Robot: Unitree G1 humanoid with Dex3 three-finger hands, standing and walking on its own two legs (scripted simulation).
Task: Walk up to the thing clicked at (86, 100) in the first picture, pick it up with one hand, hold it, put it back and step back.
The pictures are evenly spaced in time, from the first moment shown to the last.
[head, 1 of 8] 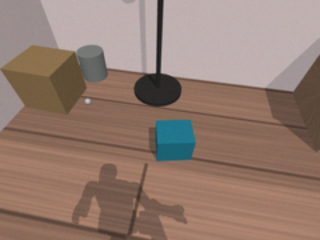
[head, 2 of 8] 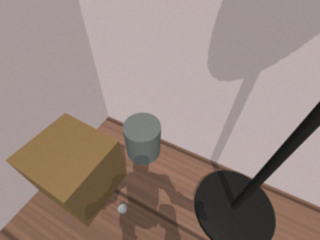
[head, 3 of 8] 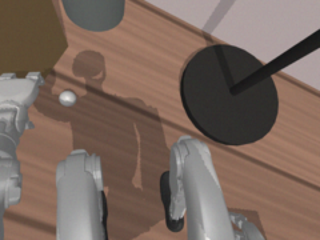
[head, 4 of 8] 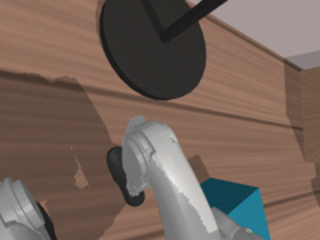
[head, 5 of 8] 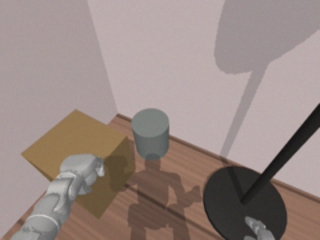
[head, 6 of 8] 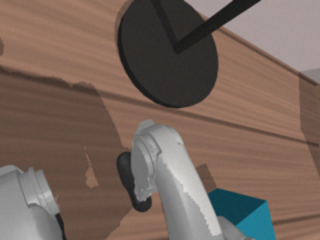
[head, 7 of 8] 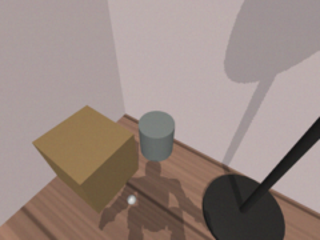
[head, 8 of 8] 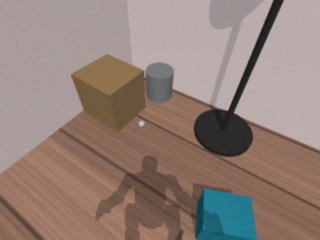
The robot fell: no
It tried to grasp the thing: yes
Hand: left
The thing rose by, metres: 0.69
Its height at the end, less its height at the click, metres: +0.00
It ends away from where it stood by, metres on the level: 0.00
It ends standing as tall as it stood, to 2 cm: yes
